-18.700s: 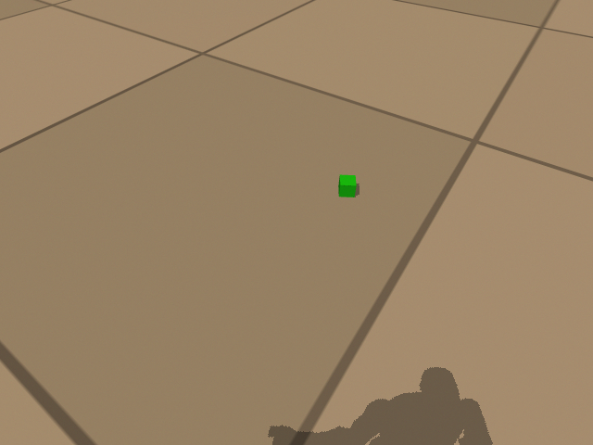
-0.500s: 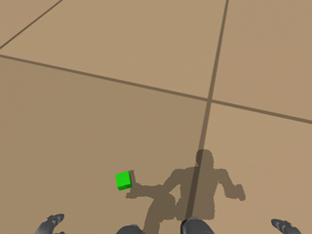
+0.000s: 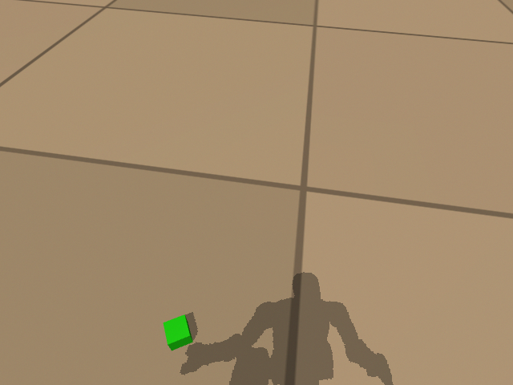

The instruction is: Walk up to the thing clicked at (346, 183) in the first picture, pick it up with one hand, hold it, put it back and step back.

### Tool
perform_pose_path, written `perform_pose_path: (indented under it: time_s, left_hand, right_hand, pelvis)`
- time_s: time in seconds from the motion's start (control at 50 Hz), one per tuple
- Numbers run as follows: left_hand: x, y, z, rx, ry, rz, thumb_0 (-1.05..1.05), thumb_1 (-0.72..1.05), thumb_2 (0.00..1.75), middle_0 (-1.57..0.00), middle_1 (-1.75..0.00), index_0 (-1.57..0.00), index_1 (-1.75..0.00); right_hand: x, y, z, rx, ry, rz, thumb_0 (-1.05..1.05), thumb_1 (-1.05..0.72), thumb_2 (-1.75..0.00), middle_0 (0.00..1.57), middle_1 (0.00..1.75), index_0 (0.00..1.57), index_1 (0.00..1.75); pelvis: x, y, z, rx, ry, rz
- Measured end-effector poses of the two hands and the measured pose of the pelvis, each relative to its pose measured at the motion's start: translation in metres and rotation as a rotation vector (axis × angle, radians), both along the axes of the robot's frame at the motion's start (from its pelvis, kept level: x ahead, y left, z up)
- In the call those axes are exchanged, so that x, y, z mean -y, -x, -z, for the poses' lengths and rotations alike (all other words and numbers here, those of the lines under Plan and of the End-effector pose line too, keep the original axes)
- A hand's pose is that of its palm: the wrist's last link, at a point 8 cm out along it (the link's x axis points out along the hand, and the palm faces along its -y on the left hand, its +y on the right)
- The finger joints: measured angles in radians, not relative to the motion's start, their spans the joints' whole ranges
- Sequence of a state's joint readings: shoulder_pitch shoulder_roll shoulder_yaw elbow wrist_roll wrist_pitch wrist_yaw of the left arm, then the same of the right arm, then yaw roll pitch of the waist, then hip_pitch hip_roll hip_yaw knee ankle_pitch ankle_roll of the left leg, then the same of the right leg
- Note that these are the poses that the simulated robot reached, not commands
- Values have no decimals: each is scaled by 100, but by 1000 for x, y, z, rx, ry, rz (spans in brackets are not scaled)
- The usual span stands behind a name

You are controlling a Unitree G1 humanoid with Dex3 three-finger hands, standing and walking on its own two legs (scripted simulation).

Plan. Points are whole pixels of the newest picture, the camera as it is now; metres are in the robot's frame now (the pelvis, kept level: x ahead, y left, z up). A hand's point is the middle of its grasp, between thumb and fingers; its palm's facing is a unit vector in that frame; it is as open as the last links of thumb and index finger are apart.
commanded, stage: walk up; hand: left
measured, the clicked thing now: (178, 332) +0.44 +0.26 -0.73
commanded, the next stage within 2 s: stand in 1.28 s
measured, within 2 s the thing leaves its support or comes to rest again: neither
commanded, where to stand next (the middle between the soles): +0.07 +0.01 m, yaw +3 degrees
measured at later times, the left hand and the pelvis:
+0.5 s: hand out of the picture +0.15 +0.26 -0.16, palm faces +0.03 -0.91 -0.41, open 7.4 cm; pelvis +0.01 -0.01 -0.03, yaw +4 degrees
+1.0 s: hand out of the picture +0.03 +0.28 -0.17, palm faces +0.04 -0.93 -0.36, open 7.4 cm; pelvis +0.01 +0.01 -0.01, yaw +2 degrees
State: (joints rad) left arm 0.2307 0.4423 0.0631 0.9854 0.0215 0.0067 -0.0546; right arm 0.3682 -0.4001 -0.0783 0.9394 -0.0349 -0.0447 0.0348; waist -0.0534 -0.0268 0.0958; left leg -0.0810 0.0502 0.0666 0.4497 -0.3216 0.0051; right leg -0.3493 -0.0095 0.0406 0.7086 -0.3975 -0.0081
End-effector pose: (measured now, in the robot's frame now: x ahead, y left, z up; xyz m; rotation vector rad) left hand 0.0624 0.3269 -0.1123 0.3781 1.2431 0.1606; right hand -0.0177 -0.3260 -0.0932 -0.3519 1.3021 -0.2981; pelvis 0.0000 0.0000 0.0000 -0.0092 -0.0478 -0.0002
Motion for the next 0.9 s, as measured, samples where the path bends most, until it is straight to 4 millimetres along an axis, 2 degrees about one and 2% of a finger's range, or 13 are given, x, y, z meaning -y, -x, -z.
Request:
perform_pose_path:
  time_s: [0.08, 0.16, 0.26, 0.38, 0.5, 0.6, 0.68, 0.78, 0.9]
  left_hand:
    - [21, -42, -6, 107, -42, 36, 1, 90, 90, -20, -30, -20, -30]
    - [46, -67, -15, 189, -44, 43, 0, 90, 90, -20, -30, -20, -30]
    - [63, -83, -25, 243, -36, 32, 0, 90, 90, -20, -30, -20, -30]
    - [55, -85, -17, 241, -42, -2, 0, 90, 89, -21, -30, -21, -30]
    - [27, -71, 9, 210, -39, -37, 0, 90, 90, -21, -30, -21, -30]
    - [13, -39, 20, 129, -37, -88, 0, 90, 90, -20, -30, -20, -30]
    - [12, -7, 22, 68, -26, -101, 0, 90, 90, -20, -30, -20, -30]
    - [20, 28, 19, 26, -19, -104, 0, 90, 90, -20, -30, -20, -30]
    - [13, 51, 16, 10, 0, -137, 1, 90, 90, -20, -30, -20, -30]
  right_hand:
    - [27, -5, 20, -32, -9, 19, 0, -90, -90, 20, 30, 20, 30]
    - [32, -32, 35, -23, -36, 15, 0, -91, -90, 20, 30, 20, 30]
    - [24, -70, 43, 27, -84, -36, 0, -91, -90, 20, 30, 20, 30]
    - [12, -95, 47, 40, -90, -75, 0, -91, -90, 20, 30, 20, 30]
    - [0, -101, 45, 50, -38, -117, 0, -91, -90, 20, 30, 20, 30]
    - [-10, -99, 33, 65, -26, -135, 0, -90, -90, 20, 30, 20, 30]
    - [-14, -103, 30, 95, -27, -151, 0, -90, -90, 20, 30, 20, 30]
    - [-16, -110, 32, 127, -55, -156, 0, -90, -90, 20, 30, 20, 30]
    - [-25, -120, 26, 147, -61, -182, 0, -90, -90, 20, 30, 20, 30]
  pelvis:
    - [20, -12, 12, 9, 0, 1]
    - [30, -19, 12, 17, -4, -3]
    - [34, -25, 9, 17, -5, -19]
    - [29, -21, 14, 7, -19, -35]
    - [12, -9, 28, -11, -27, -64]
    - [5, 1, 24, -7, -17, -60]
    - [5, 4, 21, -15, -10, -45]
    - [7, 5, 19, 6, 26, -42]
    - [-3, 0, 15, 6, -6, -60]
